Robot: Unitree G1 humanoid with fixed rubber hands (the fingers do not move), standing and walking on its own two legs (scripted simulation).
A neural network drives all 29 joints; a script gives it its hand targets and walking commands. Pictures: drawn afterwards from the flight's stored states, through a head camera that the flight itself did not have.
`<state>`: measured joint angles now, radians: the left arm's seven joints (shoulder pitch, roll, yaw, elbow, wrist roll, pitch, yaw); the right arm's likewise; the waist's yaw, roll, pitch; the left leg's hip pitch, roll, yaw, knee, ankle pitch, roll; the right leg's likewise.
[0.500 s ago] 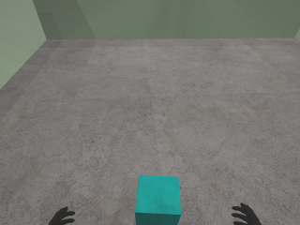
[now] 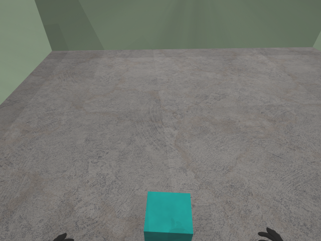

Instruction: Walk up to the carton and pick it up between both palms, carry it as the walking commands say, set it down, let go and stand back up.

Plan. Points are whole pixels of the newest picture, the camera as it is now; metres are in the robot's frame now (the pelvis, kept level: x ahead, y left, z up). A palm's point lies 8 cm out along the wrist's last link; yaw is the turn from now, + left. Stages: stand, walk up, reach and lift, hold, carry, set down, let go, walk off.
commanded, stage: stand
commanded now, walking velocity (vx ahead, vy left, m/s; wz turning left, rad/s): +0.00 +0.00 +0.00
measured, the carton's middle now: (167, 221) +0.47 -0.03 -0.65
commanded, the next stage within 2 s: none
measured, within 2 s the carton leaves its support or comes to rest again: neither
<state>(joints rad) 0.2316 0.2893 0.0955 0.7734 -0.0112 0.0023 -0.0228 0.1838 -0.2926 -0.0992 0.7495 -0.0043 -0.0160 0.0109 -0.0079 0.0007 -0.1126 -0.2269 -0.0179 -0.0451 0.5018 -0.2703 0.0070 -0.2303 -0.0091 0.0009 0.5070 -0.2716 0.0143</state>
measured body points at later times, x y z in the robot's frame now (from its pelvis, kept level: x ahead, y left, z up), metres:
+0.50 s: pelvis -0.01 +0.00 +0.00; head -0.05 +0.00 +0.45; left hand +0.10 +0.29 -0.10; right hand +0.12 -0.29 -0.09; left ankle +0.00 +0.12 -0.74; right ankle +0.00 -0.12 -0.74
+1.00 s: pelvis -0.02 +0.00 +0.00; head -0.06 +0.00 +0.45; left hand +0.07 +0.29 -0.11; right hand +0.09 -0.29 -0.11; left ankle +0.00 +0.12 -0.74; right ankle +0.00 -0.12 -0.74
